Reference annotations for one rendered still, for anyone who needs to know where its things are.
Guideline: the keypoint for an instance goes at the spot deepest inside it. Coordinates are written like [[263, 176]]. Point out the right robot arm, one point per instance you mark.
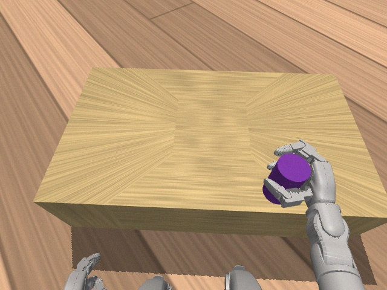
[[331, 258]]

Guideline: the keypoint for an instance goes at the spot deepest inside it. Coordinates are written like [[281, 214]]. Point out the left robot hand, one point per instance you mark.
[[78, 279]]

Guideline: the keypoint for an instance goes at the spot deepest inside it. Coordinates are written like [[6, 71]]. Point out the can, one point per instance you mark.
[[290, 171]]

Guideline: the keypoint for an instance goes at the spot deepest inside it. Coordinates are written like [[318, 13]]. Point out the right robot hand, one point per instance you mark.
[[319, 187]]

